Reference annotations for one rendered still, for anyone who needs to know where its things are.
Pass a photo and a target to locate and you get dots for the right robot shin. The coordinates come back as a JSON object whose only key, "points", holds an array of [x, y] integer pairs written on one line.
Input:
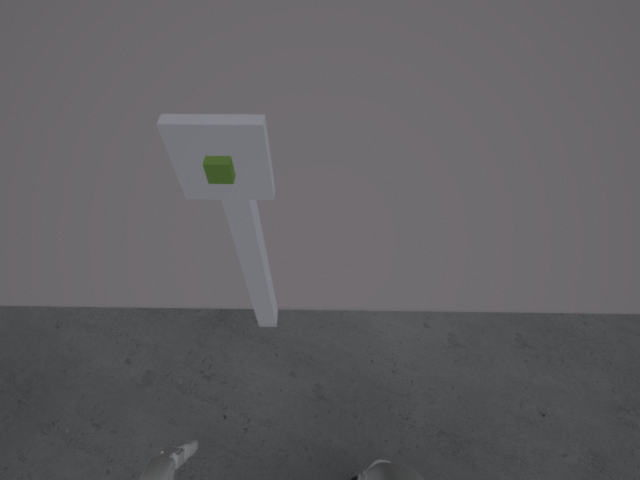
{"points": [[378, 461]]}

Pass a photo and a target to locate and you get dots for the panel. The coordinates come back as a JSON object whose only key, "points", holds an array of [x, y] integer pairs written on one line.
{"points": [[188, 138]]}

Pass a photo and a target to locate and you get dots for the button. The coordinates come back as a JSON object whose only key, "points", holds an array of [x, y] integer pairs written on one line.
{"points": [[219, 169]]}

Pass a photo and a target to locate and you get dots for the robot left hand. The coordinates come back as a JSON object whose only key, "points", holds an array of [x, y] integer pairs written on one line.
{"points": [[171, 458]]}

